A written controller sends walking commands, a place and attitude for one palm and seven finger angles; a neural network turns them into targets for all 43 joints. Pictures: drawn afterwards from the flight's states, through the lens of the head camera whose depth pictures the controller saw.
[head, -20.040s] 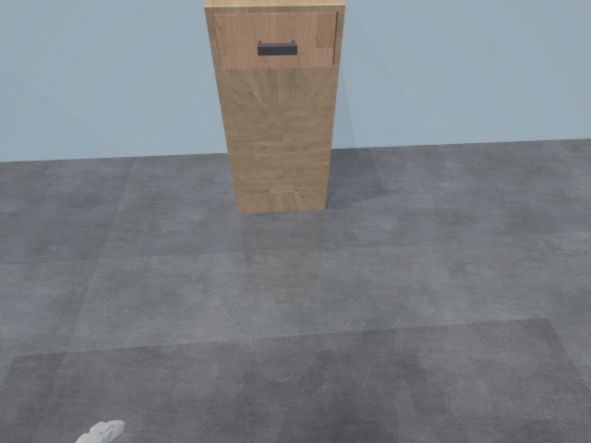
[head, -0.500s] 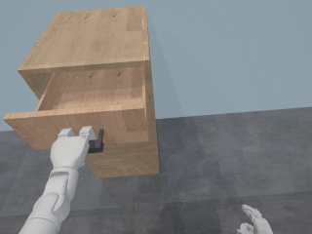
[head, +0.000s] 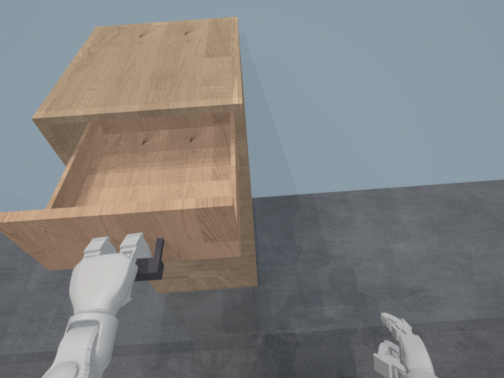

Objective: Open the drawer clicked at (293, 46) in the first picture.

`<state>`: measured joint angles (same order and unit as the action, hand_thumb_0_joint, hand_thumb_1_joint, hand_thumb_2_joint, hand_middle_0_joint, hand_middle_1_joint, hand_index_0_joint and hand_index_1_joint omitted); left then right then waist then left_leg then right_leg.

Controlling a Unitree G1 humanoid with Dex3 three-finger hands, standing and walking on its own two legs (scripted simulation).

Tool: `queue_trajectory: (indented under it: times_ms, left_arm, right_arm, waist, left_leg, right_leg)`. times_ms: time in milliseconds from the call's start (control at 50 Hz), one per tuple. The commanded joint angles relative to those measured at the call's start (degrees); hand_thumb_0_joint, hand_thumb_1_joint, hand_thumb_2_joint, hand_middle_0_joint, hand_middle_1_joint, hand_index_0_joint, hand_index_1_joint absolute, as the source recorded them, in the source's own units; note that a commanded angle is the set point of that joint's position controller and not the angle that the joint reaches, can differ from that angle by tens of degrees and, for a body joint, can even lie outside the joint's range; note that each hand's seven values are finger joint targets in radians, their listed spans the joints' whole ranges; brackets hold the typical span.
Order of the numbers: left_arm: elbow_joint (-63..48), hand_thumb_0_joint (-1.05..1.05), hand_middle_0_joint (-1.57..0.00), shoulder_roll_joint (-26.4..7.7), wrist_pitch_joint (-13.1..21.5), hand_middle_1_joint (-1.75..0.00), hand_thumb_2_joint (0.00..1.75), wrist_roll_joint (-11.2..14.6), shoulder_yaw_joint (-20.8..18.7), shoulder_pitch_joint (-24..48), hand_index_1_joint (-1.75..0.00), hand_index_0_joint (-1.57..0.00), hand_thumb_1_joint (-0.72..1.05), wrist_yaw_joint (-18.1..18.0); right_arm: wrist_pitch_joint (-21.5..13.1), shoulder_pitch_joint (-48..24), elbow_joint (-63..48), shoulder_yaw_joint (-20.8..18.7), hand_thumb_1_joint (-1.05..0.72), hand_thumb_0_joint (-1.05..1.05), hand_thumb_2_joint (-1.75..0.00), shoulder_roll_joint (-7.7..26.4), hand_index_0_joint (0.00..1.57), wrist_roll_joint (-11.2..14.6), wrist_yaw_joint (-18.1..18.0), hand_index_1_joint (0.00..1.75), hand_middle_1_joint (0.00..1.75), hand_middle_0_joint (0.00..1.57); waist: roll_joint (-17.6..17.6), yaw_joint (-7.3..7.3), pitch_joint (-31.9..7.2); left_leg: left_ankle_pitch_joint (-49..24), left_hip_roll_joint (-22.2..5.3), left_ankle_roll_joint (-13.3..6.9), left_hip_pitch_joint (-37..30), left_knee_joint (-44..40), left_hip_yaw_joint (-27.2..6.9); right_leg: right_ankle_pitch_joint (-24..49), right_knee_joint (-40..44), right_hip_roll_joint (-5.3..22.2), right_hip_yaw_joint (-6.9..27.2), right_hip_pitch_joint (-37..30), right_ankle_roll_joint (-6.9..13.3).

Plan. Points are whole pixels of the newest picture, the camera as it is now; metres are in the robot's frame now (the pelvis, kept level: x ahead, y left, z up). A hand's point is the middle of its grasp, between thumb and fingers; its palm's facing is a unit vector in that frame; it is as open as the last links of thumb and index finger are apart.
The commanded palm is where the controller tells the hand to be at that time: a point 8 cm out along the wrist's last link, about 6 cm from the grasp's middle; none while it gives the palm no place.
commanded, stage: pull the drawer open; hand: left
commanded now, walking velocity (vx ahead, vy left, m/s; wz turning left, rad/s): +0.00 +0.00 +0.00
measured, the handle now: (126, 258) +0.29 +0.24 +0.03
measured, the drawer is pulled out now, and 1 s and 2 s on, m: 0.24 0.29 0.28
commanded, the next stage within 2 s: open the thumb to release the handle in 0.74 s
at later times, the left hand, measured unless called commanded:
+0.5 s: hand (114, 326) +0.19 +0.23 +0.01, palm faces +0.02 -0.07 -1.00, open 5.9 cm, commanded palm +0.15 +0.24 +0.06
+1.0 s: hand (115, 324) +0.19 +0.23 +0.01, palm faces +0.08 -0.08 -0.99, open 6.2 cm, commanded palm +0.16 +0.24 +0.06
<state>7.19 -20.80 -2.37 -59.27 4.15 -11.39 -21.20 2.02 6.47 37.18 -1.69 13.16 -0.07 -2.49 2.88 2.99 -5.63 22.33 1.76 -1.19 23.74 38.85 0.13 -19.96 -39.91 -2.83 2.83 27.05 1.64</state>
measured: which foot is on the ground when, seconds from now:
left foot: down 0.00-1.00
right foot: down 0.00-1.00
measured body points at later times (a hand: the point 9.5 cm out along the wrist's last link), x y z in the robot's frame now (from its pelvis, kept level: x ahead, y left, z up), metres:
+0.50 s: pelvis -0.01 +0.00 -0.01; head +0.01 -0.03 +0.44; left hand +0.18 +0.23 +0.06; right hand +0.22 -0.22 -0.10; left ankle -0.03 +0.11 -0.72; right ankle +0.00 -0.10 -0.72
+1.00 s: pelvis +0.00 +0.00 -0.01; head +0.03 -0.03 +0.44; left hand +0.18 +0.23 +0.06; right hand +0.21 -0.23 -0.11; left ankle -0.03 +0.11 -0.72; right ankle +0.00 -0.10 -0.72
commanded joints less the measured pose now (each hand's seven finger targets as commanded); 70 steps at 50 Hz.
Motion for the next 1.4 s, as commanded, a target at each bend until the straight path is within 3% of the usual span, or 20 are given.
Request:
queue_trajectory:
  times_ms: [0, 140, 180, 420, 540, 620, 740, 800, 820, 840, 880, 940, 1080, 1160, 1200, 1220, 1280, 1380]
  left_arm:
    - [-13.48, 0.00, -0.40, -11.01, -2.03, -1.35, 0.90, 0.97, -10.35, 1.66, -1.35, -0.40, 0.90, -3.29]
    - [-18.47, 0.00, -0.40, -10.00, -2.65, -1.35, 0.90, 0.56, -10.23, -4.17, -1.35, -0.40, 0.90, -4.45]
    - [-18.75, 0.00, -0.40, -8.58, -2.76, -1.35, 0.90, 0.40, -8.64, -3.27, -1.35, -0.40, 0.90, -4.68]
    - [-22.04, 0.00, -0.40, -8.04, -2.42, -1.35, 0.90, 0.21, -8.27, -7.66, -1.35, -0.40, 0.90, -5.08]
    - [-26.18, 0.00, -0.40, -8.14, -1.95, -1.35, 0.90, 0.79, -8.75, -15.60, -1.35, -0.40, 0.90, -4.87]
    - [-27.24, 0.00, -0.40, -7.67, -1.35, -1.35, 0.90, 0.82, -8.62, -19.71, -1.35, -0.40, 0.90, -4.97]
    - [-31.50, 0.00, -0.40, -7.62, -1.15, -1.35, 0.90, 1.30, -8.96, -28.28, -1.35, -0.40, 0.90, -5.09]
    - [-31.69, 0.00, -0.40, -7.78, -1.05, -1.35, 0.90, 0.96, -9.45, -28.77, -1.35, -0.40, 0.90, -5.73]
    - [-29.74, 0.00, -0.40, -8.30, -1.25, -1.35, 0.90, -0.44, -7.49, -6.12, -1.35, -0.40, 0.90, -6.53]
    - [-29.38, 0.00, -0.40, -8.49, -0.92, -1.34, 0.87, -0.74, -9.49, -5.59, -1.34, -0.40, 0.83, -7.31]
    - [-23.44, 0.00, -0.38, -8.98, -1.69, -1.33, 0.81, -1.56, -11.11, -12.62, -1.33, -0.38, 0.69, -8.38]
    - [-25.09, 0.00, -0.37, -8.74, -3.06, -1.30, 0.72, -0.91, -10.16, -11.23, -1.30, -0.37, 0.48, -8.25]
    - [-22.37, 0.00, -0.33, -9.09, -5.99, -1.25, 0.51, -0.43, -8.21, -8.82, -1.25, -0.33, -0.01, -5.88]
    - [-21.91, 0.00, -0.32, -10.31, -5.62, -1.22, 0.39, -0.31, -9.22, -9.01, -1.22, -0.32, -0.29, -4.47]
    - [-20.97, 0.00, -0.30, -8.47, -5.32, -1.21, 0.33, -0.15, -7.35, -7.95, -1.21, -0.30, -0.43, -3.76]
    - [-20.37, 0.00, -0.30, -9.27, -5.07, -1.20, 0.30, -0.23, -8.18, -6.85, -1.20, -0.30, -0.50, -3.51]
    - [-20.35, 0.00, -0.30, -9.02, -4.62, -1.20, 0.30, -0.68, -7.56, -4.42, -1.20, -0.30, -0.50, -3.32]
    - [-18.45, 0.00, -0.30, -9.59, -3.62, -1.20, 0.30, -0.91, -7.78, -0.93, -1.20, -0.30, -0.50, -3.15]
  right_arm:
    - [-2.43, -8.25, -9.46, -1.75, -0.90, 0.00, -0.90, 5.94, 0.20, -0.35, -0.28, 0.30, 0.30, 0.20]
    - [-2.37, -9.11, -10.25, -1.64, -0.90, 0.00, -0.90, 5.79, 0.20, -0.72, 0.37, 0.30, 0.30, 0.20]
    - [-2.45, -9.16, -10.02, -1.58, -0.90, 0.00, -0.90, 5.61, 0.20, -0.69, 0.42, 0.30, 0.30, 0.20]
    - [-2.81, -9.86, -11.08, -1.21, -0.90, 0.00, -0.90, 5.29, 0.20, -1.07, 0.65, 0.30, 0.30, 0.20]
    - [-2.63, -10.40, -11.97, -0.93, -0.90, 0.00, -0.90, 5.26, 0.20, -1.35, 1.38, 0.30, 0.30, 0.20]
    - [-2.53, -10.36, -12.17, -0.91, -0.90, 0.00, -0.90, 4.94, 0.20, -1.42, 1.93, 0.30, 0.30, 0.20]
    - [-2.11, -10.19, -13.64, -0.73, -0.90, 0.00, -0.90, 5.46, 0.20, -1.65, 3.48, 0.30, 0.30, 0.20]
    - [-1.91, -9.89, -13.53, -0.89, -0.90, 0.00, -0.90, 5.43, 0.20, -1.84, 3.76, 0.30, 0.30, 0.20]
    - [-1.30, -9.75, -11.34, -0.71, -0.90, 0.00, -0.90, 6.49, 0.20, -2.10, 2.81, 0.30, 0.30, 0.20]
    - [-1.90, -8.75, -12.01, -1.54, -0.90, 0.00, -0.90, 5.83, 0.20, -2.43, 1.93, 0.30, 0.30, 0.20]
    - [-2.20, -8.54, -11.51, -1.51, -0.90, 0.00, -0.90, 5.56, 0.20, -2.19, 1.69, 0.30, 0.30, 0.20]
    - [-1.87, -8.38, -11.56, -1.78, -0.90, 0.00, -0.90, 5.79, 0.20, -1.85, 1.31, 0.30, 0.30, 0.20]
    - [-1.20, -10.75, -10.90, -0.60, -0.90, 0.00, -0.90, 5.33, 0.20, -0.96, 0.08, 0.30, 0.30, 0.20]
    - [-1.20, -11.09, -10.92, -0.11, -0.90, 0.00, -0.90, 5.09, 0.20, -0.88, -0.40, 0.30, 0.30, 0.20]
    - [-1.24, -11.24, -10.81, -0.03, -0.90, 0.00, -0.90, 4.96, 0.20, -0.77, -0.46, 0.30, 0.30, 0.20]
    - [-1.26, -11.09, -10.59, -0.07, -0.90, 0.00, -0.90, 4.90, 0.20, -0.75, -0.56, 0.30, 0.30, 0.20]
    - [-1.32, -11.07, -10.75, -0.05, -0.90, 0.00, -0.90, 4.76, 0.20, -0.89, -0.73, 0.30, 0.30, 0.20]
    - [-1.84, -10.70, -10.25, -0.25, -0.90, 0.00, -0.90, 4.86, 0.20, -0.93, -1.20, 0.30, 0.30, 0.20]
  waist:
    - [-2.16, 2.54, -12.10]
    - [-0.57, 2.76, -11.94]
    - [-1.73, 2.04, -11.06]
    - [-2.72, 2.39, -9.44]
    - [-0.48, 3.47, -10.01]
    - [-2.15, 3.55, -8.86]
    - [0.85, 4.24, -9.74]
    - [-0.33, 3.70, -9.31]
    - [-2.17, -1.42, -7.75]
    - [-1.76, 0.06, -8.38]
    - [-0.64, 1.66, -9.59]
    - [-1.07, 1.92, -14.44]
    - [-4.27, 2.23, -10.32]
    - [-3.33, 2.94, -9.45]
    - [-3.67, 2.31, -7.18]
    - [-3.26, 2.35, -6.59]
    - [-1.87, 2.28, -6.66]
    - [-2.81, 2.19, -7.59]
  left_leg:
    - [-20.57, 1.03, 0.22, -2.18, -3.59, 0.26]
    - [-20.90, 0.81, 0.45, -3.46, -3.19, -0.09]
    - [-20.06, 0.67, 0.30, -3.38, -2.84, -0.27]
    - [-16.30, 0.82, 0.14, -2.38, -2.31, -0.70]
    - [-18.83, 0.81, 0.30, -2.73, -1.99, -0.81]
    - [-17.49, 0.75, 0.02, -1.54, -1.40, -0.67]
    - [-21.96, 0.23, 0.24, -1.23, -0.28, -0.65]
    - [-21.83, 0.20, 0.07, -0.37, 0.75, -0.58]
    - [-17.44, 0.54, -0.02, 0.17, 1.80, -1.43]
    - [-16.30, 0.46, -0.12, 0.21, 1.48, -1.43]
    - [-16.03, 0.53, 0.17, 0.17, 1.46, -1.15]
    - [-19.38, 0.63, 0.48, -1.54, 1.53, -1.17]
    - [-16.37, 0.97, 0.16, -0.15, -0.63, -0.86]
    - [-15.58, 1.09, 0.06, -0.81, -1.80, -0.54]
    - [-13.82, 1.17, -0.09, -0.68, -2.19, -0.55]
    - [-13.17, 1.15, -0.05, -0.71, -2.58, -0.67]
    - [-12.02, 1.24, -0.09, -1.32, -2.94, -0.60]
    - [-10.94, 1.39, -0.13, -1.06, -3.17, -0.53]
  right_leg:
    - [23.47, 3.75, 0.69, 0.26, -11.10, 0.96]
    - [21.04, 3.42, 0.26, -0.31, -9.71, 1.32]
    - [19.76, 3.16, 0.15, -0.74, -8.32, 1.18]
    - [15.89, 3.13, 0.14, -0.55, -7.01, 1.05]
    - [18.31, 2.48, 0.04, 0.09, -7.86, 1.46]
    - [17.92, 2.20, 0.18, 0.36, -7.23, 1.27]
    - [20.32, 0.67, 0.09, 0.54, -7.30, 1.63]
    - [21.91, -0.18, 0.11, 0.94, -6.21, 1.49]
    - [19.57, -0.18, 0.12, 0.72, -1.26, 1.08]
    - [17.75, 0.04, -0.18, 0.74, -1.95, 1.29]
    - [16.66, -0.20, -0.21, 0.09, -2.46, 1.50]
    - [20.65, -0.58, 0.00, 0.28, -5.40, 1.49]
    - [20.55, 1.54, 0.48, 1.03, -7.56, 0.88]
    - [19.15, 2.81, 0.56, 1.34, -8.78, 0.81]
    - [16.47, 3.86, 0.44, 1.11, -7.41, 0.65]
    - [14.77, 4.19, 0.31, 1.05, -7.11, 0.75]
    - [11.84, 4.99, 0.36, 1.10, -6.78, 0.83]
    - [10.50, 5.61, 0.47, 1.23, -7.21, 0.68]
